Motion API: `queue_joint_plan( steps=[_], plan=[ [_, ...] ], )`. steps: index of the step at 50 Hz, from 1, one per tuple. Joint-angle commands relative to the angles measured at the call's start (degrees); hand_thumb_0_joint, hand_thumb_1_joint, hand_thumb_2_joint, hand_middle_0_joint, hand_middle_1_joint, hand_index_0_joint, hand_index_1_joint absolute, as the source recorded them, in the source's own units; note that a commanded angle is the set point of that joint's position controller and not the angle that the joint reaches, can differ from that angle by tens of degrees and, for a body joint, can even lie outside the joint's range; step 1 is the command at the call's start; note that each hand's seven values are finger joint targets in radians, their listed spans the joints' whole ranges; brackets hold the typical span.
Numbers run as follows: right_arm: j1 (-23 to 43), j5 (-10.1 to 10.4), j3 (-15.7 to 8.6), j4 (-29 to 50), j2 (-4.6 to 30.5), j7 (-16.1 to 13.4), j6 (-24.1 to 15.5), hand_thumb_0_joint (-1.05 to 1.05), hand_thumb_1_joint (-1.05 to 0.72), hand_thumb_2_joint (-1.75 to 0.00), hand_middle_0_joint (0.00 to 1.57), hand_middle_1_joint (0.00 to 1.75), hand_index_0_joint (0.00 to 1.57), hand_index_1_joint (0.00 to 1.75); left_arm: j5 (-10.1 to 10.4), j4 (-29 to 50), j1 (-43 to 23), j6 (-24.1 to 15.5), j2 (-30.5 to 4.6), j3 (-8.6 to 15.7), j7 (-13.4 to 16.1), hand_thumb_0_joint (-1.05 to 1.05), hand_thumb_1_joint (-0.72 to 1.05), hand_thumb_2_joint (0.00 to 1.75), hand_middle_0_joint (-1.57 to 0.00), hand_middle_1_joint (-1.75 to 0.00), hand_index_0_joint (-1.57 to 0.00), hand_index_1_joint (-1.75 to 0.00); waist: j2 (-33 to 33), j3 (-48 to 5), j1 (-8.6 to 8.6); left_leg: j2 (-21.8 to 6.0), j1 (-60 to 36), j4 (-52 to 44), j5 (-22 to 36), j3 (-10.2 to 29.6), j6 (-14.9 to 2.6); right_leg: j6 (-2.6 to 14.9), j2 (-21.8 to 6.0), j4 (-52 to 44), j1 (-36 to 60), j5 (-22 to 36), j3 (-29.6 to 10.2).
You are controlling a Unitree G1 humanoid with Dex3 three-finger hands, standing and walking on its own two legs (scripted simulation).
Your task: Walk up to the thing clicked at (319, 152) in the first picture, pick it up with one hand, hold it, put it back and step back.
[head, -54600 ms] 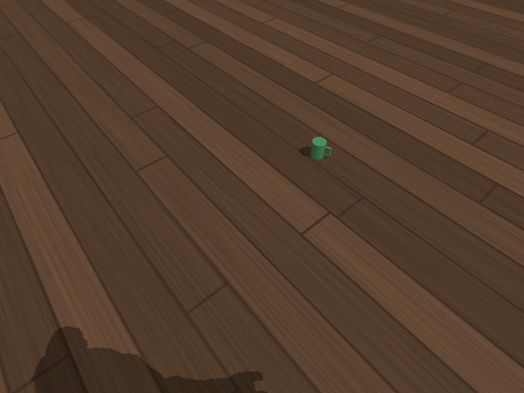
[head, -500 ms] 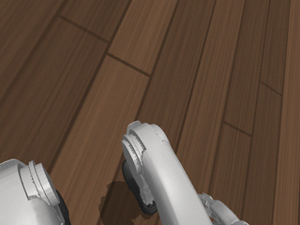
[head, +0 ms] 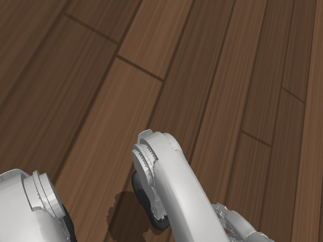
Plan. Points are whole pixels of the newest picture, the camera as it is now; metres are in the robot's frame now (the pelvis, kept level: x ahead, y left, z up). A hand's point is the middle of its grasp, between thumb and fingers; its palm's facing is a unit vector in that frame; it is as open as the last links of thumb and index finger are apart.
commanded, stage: withdraw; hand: left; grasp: from above
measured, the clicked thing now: out of the picture +0.46 +0.32 -0.26
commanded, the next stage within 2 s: home in 1.06 s
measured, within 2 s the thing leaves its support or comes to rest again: rests again in 0.62 s
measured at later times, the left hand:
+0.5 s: hand out of the picture +0.49 +0.34 -0.10, palm faces -0.26 -0.06 -0.96, open 14.2 cm
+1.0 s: hand out of the picture +0.44 +0.33 -0.13, palm faces -0.43 -0.08 -0.90, open 14.0 cm
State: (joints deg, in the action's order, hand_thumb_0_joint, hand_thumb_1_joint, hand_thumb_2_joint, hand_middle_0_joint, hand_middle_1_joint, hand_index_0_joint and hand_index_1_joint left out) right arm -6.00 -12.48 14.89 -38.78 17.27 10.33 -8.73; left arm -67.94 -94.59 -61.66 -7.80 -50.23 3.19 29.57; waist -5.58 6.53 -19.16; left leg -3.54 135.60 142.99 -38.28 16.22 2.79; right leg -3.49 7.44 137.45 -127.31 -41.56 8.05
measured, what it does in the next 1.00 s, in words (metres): stands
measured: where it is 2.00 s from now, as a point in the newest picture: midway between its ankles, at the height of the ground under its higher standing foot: (115, 227)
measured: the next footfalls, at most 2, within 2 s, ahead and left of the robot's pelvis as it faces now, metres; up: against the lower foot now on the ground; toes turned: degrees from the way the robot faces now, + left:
none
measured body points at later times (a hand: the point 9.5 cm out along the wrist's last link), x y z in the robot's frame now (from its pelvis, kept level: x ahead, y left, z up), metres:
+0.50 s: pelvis +0.00 +0.00 +0.02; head +0.23 +0.09 +0.40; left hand +0.50 +0.34 -0.05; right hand +0.09 -0.25 -0.08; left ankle +0.07 +0.15 -0.27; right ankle +0.10 -0.12 -0.27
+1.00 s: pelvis -0.02 +0.00 +0.03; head +0.21 +0.11 +0.40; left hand +0.46 +0.33 -0.08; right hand +0.05 -0.28 -0.05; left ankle +0.07 +0.15 -0.27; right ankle +0.10 -0.12 -0.27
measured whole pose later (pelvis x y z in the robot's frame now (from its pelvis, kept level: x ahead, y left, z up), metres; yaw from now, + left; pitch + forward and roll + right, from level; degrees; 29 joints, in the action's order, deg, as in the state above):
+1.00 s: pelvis -0.02 +0.00 +0.03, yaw +5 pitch +31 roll -9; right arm -9.9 -8.1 8.2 -38.0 18.0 5.0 1.6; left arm -71.2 -81.0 -60.5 -9.2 -44.8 -0.9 18.0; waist -3.4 0.9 -16.0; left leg -1.9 133.6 134.3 -32.5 11.6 1.9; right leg -2.4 4.4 131.8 -125.1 -38.6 5.3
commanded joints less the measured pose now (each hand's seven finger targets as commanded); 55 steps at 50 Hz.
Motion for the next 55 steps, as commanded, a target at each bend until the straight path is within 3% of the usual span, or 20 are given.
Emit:
queue_joint_plan(
  steps=[1,4,5,7,10,13,17,18,19,23,26,30,32,34,36,39,43,47,51,55],
  plan=[
    [-11.4,0.1,-5.2,-0.4,15.9,-0.2,0.4,0.00,-0.90,-0.90,0.20,0.30,0.20,0.30,-0.5,7.6,-15.4,0.2,-11.8,0.2,2.4,0.00,-0.43,1.04,-0.09,-1.16,-0.12,-1.13,25.4,-39.1,-1.60,-1.3,-28.2,-11.8,10.0,-7.9,-3.48,4.30,1.3,-13.8,21.4,18.1,6.2],
    [-11.3,0.1,-5.3,-0.4,16.6,-0.4,0.6,0.00,-0.90,-0.90,0.20,0.30,0.20,0.30,-0.3,9.0,-16.3,0.3,-12.4,1.1,3.0,0.00,-0.41,1.04,-0.10,-1.17,-0.12,-1.14,26.1,-40.1,-1.67,-1.3,-29.2,-11.7,11.1,-7.9,-3.46,4.21,1.1,-13.9,20.8,19.4,6.8],
    [-11.2,0.2,-5.3,-0.5,16.2,-0.3,0.6,0.00,-0.90,-0.90,0.20,0.30,0.20,0.30,-0.2,6.9,-15.7,0.5,-10.7,0.1,3.0,0.00,-0.49,0.96,-0.06,-1.09,-0.09,-1.06,25.4,-38.4,-2.07,-1.3,-28.4,-12.0,10.2,-7.8,-3.45,4.39,1.1,-13.7,19.5,18.5,6.8],
    [-11.5,0.3,-5.6,-0.8,16.7,-0.4,0.5,0.00,-0.90,-0.90,0.20,0.30,0.20,0.30,-0.6,8.8,-17.8,0.4,-12.0,0.3,3.0,0.00,-0.52,0.96,-0.06,-1.03,-0.08,-1.01,25.6,-37.3,-2.34,-1.2,-28.0,-11.7,9.7,-8.0,-3.48,4.40,1.0,-14.0,18.6,18.0,6.8],
    [-11.0,0.5,-6.3,-0.1,16.6,-0.5,0.3,0.00,-0.91,-0.90,0.20,0.30,0.20,0.30,-1.1,15.9,-17.4,0.3,-14.7,2.3,3.0,0.00,-0.53,0.97,-0.06,-1.02,-0.08,-1.01,30.7,-43.2,0.19,-1.3,-33.0,-12.4,11.6,-8.3,-2.77,4.85,0.7,-13.3,20.0,18.7,6.6],
    [-10.9,1.0,-7.3,0.4,15.5,-0.1,0.8,0.00,-0.91,-0.90,0.20,0.30,0.20,0.30,-1.0,22.4,-17.0,1.3,-13.6,2.8,2.7,0.00,-0.53,0.97,-0.06,-1.02,-0.08,-1.00,34.7,-47.9,1.24,-1.2,-35.3,-13.1,12.7,-9.1,-2.56,5.03,0.6,-13.2,21.4,19.8,5.5],
    [-11.2,2.4,-10.1,1.0,14.9,0.3,2.0,0.00,-0.91,-0.90,0.20,0.30,0.20,0.30,1.0,30.7,-17.0,4.2,-12.8,3.9,0.6,0.00,-0.55,0.98,-0.06,-1.01,-0.07,-1.00,36.1,-53.4,3.66,-0.9,-36.1,-14.5,12.9,-10.0,-2.72,5.29,0.4,-14.9,20.8,19.5,4.2],
    [-11.0,3.0,-10.8,1.3,14.6,0.3,2.7,0.00,-0.91,-0.90,0.20,0.30,0.20,0.30,1.3,32.4,-15.0,5.3,-12.7,4.3,-0.4,0.00,-0.55,0.99,-0.07,-1.00,-0.07,-1.00,36.6,-55.4,5.13,-0.7,-37.2,-15.7,13.2,-10.5,-2.65,5.36,0.2,-15.2,21.1,19.5,3.9],
    [-11.3,3.5,-11.4,1.2,14.2,0.3,3.2,0.00,-0.91,-0.90,0.20,0.30,0.20,0.30,2.0,32.5,-14.5,6.4,-11.4,3.2,-1.7,0.00,-0.55,0.98,-0.07,-1.00,-0.07,-0.99,35.4,-56.1,5.25,-0.7,-36.8,-15.9,13.1,-10.7,-2.82,5.38,0.2,-15.9,21.4,19.0,3.2],
    [-14.2,5.3,-13.3,0.7,13.4,-0.2,6.3,0.00,-0.90,-0.90,0.20,0.30,0.20,0.30,4.1,31.0,-13.8,10.4,-7.4,-0.2,-8.1,0.00,-0.54,0.99,-0.07,-0.99,-0.07,-0.99,24.7,-51.9,3.78,-0.3,-33.9,-18.7,12.2,-11.2,-4.00,4.73,0.8,-21.1,25.7,18.5,1.3],
    [-15.9,6.0,-13.8,0.6,12.7,-1.0,8.0,0.00,-0.90,-0.90,0.20,0.30,0.20,0.30,7.5,26.3,-14.1,11.0,-1.0,-4.5,-14.8,0.00,-0.55,1.00,-0.07,-1.01,-0.06,-1.01,18.2,-44.8,2.15,0.1,-28.7,-20.6,9.0,-10.9,-4.70,4.70,0.8,-24.0,25.4,14.7,0.3],
    [-15.9,7.2,-13.4,2.2,13.4,-2.7,9.9,0.00,-0.89,-0.90,0.20,0.30,0.20,0.30,7.7,23.4,-11.0,9.2,1.0,-8.2,-22.8,0.00,-0.52,0.99,-0.07,-1.01,-0.07,-1.00,12.8,-39.4,3.26,0.6,-27.4,-23.3,7.9,-10.9,-4.91,5.35,-0.1,-25.9,25.5,13.0,1.0],
    [-16.1,7.5,-13.4,3.0,13.9,-3.7,10.4,0.00,-0.89,-0.90,0.20,0.30,0.20,0.30,7.5,24.1,-11.8,7.7,2.4,-8.8,-24.4,0.00,-0.51,0.99,-0.07,-1.00,-0.07,-0.99,12.2,-37.2,3.05,1.0,-28.6,-24.9,7.2,-10.4,-4.46,5.97,-0.7,-26.3,23.5,11.7,1.8],
    [-15.8,7.7,-13.0,3.5,13.8,-4.5,10.6,0.00,-0.89,-0.90,0.20,0.30,0.20,0.30,6.8,25.4,-13.7,5.7,1.2,-8.5,-25.0,0.00,-0.51,0.99,-0.07,-0.99,-0.08,-0.99,13.4,-37.7,3.33,1.1,-30.0,-25.4,7.0,-10.4,-4.21,6.13,-0.8,-25.9,22.6,11.4,1.9],
    [-15.7,7.3,-12.2,3.8,12.9,-5.1,10.9,0.00,-0.89,-0.90,0.20,0.30,0.20,0.30,5.9,25.3,-13.3,3.7,-0.3,-8.0,-24.7,0.00,-0.51,0.99,-0.08,-0.99,-0.08,-0.99,12.4,-38.4,3.62,1.1,-29.7,-24.4,7.5,-11.1,-4.42,5.61,-0.9,-26.0,24.3,12.0,1.2],
    [-14.1,6.5,-11.2,3.7,12.4,-5.9,11.0,0.00,-0.89,-0.90,0.20,0.30,0.20,0.30,3.8,26.4,-16.5,0.7,-4.7,-5.3,-21.4,0.00,-0.50,0.98,-0.08,-0.98,-0.08,-0.98,16.8,-40.7,4.77,1.4,-31.0,-23.1,8.1,-11.8,-4.02,5.59,-1.3,-24.3,22.4,12.2,0.6],
    [-13.3,5.2,-10.2,2.2,12.0,-5.6,10.8,0.00,-0.89,-0.90,0.20,0.30,0.20,0.30,-0.8,25.0,-21.0,-2.0,-6.8,-3.0,-14.1,0.00,-0.51,0.98,-0.07,-0.99,-0.08,-0.98,24.5,-43.8,3.76,1.1,-34.4,-21.9,8.6,-11.6,-3.31,5.81,-1.2,-20.8,19.0,12.5,0.7],
    [-13.4,4.0,-10.4,1.7,13.1,-5.5,9.9,0.00,-0.89,-0.89,0.20,0.30,0.20,0.30,-3.3,25.1,-26.8,-1.8,-8.6,-1.2,-7.5,0.00,-0.51,0.96,-0.07,-0.98,-0.08,-0.97,30.6,-47.2,2.20,1.0,-38.8,-21.6,7.8,-11.2,-2.52,6.08,-1.6,-19.1,15.6,12.1,2.2],
    [-13.8,3.4,-11.2,1.0,13.6,-5.7,8.8,0.00,-0.89,-0.90,0.20,0.30,0.20,0.30,-2.8,25.9,-27.9,1.2,-9.5,-0.2,-4.8,0.00,-0.49,0.95,-0.09,-0.96,-0.10,-0.95,33.0,-50.7,1.78,1.0,-39.8,-21.9,5.7,-11.3,-2.36,6.06,-1.8,-18.9,14.8,10.2,2.2],
    [-14.5,4.1,-11.6,0.4,13.5,-5.9,8.3,0.00,-0.89,-0.90,0.20,0.30,0.20,0.30,-0.3,26.4,-31.1,4.6,-7.5,-1.7,-6.0,0.00,-0.46,0.93,-0.11,-0.94,-0.12,-0.93,32.6,-53.4,1.55,1.0,-39.3,-22.8,3.1,-11.7,-2.95,6.04,-1.8,-20.6,14.7,8.6,2.2]
  ],
)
